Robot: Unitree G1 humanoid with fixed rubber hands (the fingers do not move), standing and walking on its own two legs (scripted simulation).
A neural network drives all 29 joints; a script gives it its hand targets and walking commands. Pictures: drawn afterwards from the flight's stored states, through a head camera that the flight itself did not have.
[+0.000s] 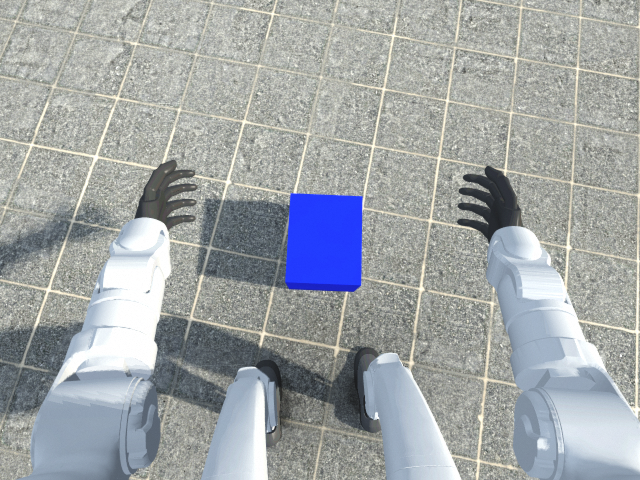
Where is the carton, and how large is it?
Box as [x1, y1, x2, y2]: [285, 193, 361, 291]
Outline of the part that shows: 290,193 285,282 288,287 296,289 353,291 360,285 361,196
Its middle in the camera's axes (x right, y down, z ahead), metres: +0.01 +0.02 +1.01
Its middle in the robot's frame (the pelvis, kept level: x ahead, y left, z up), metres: +0.50 -0.04 -0.61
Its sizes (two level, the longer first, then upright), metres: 0.220 0.178 0.166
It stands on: the floor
